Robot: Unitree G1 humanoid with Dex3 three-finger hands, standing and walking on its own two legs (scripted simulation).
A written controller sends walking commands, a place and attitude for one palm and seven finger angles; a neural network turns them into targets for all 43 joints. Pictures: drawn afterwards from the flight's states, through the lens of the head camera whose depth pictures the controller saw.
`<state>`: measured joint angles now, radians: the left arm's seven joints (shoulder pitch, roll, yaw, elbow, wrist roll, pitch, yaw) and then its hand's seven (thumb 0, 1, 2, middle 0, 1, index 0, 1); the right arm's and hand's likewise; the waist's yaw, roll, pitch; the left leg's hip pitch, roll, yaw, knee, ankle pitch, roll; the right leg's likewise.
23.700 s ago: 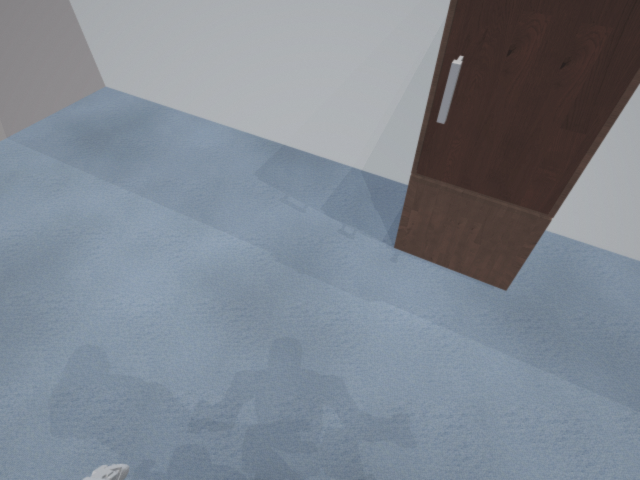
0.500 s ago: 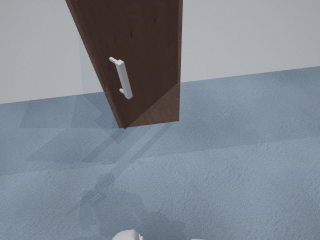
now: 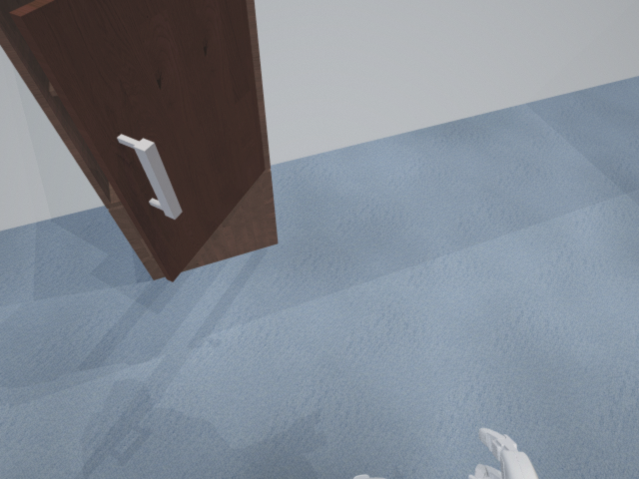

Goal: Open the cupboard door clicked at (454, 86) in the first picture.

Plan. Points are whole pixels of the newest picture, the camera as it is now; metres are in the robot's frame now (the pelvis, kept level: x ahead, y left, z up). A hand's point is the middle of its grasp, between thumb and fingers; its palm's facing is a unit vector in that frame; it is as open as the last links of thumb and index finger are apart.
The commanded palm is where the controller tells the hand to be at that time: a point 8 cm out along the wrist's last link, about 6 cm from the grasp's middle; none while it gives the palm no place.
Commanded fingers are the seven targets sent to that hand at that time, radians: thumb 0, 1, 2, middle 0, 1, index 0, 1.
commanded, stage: walk to a spot facing it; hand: left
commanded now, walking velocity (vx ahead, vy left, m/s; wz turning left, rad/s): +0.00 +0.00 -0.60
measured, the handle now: (150, 178) +0.54 +0.34 -0.02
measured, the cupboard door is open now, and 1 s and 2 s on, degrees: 43 43 43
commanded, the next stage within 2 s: none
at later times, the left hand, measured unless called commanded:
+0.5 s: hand (229, 446) +0.17 +0.15 -0.17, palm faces -0.32 -0.92 -0.23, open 7.4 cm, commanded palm none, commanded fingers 0.00 0.90 0.90 -0.20 -0.30 -0.20 -0.30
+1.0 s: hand (295, 414) +0.22 +0.06 -0.16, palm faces -0.56 -0.80 -0.22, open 7.4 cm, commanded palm none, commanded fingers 0.00 0.90 0.90 -0.20 -0.30 -0.20 -0.30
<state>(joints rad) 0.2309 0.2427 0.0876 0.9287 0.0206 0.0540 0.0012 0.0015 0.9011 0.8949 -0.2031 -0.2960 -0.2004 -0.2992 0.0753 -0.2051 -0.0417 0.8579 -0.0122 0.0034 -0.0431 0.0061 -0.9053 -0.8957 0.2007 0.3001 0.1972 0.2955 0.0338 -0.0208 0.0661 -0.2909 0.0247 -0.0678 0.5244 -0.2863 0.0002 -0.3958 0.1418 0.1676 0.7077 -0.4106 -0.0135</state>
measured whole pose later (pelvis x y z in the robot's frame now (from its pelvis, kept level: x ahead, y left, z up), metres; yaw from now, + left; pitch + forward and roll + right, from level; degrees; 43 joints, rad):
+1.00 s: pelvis +0.07 -0.08 +0.01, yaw -37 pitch +1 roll +1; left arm 0.27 0.21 0.06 0.96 0.03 -0.01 -0.02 0.00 0.90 0.89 -0.20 -0.30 -0.20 -0.30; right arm 0.19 -0.23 -0.06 0.91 -0.02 0.01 0.02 0.01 -0.91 -0.90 0.20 0.30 0.20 0.30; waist 0.00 -0.02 0.07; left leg -0.47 0.08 0.06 0.82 -0.34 -0.06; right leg -0.18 0.01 0.04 0.47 -0.31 -0.03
